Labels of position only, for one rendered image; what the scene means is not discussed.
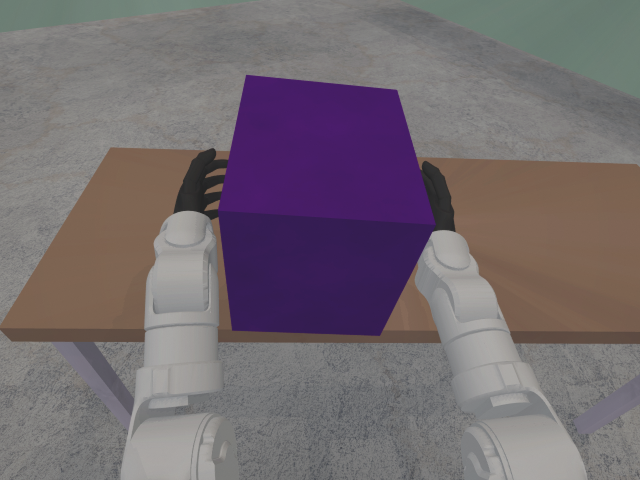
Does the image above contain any carton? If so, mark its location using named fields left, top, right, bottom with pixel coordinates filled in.
left=218, top=75, right=436, bottom=336

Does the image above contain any robot left forearm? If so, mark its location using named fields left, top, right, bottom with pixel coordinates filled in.
left=120, top=211, right=224, bottom=480

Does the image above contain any left robot upper arm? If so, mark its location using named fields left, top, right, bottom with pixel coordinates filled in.
left=122, top=412, right=239, bottom=480

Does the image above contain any robot right forearm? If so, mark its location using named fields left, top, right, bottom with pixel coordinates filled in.
left=415, top=230, right=588, bottom=480

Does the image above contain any left robot hand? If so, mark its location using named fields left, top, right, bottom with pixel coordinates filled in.
left=173, top=148, right=228, bottom=220

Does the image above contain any right robot upper arm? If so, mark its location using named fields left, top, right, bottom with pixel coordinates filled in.
left=461, top=414, right=586, bottom=480

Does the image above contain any table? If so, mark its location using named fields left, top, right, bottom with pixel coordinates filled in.
left=0, top=147, right=640, bottom=434

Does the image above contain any right robot hand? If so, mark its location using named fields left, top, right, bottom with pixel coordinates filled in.
left=420, top=161, right=456, bottom=232

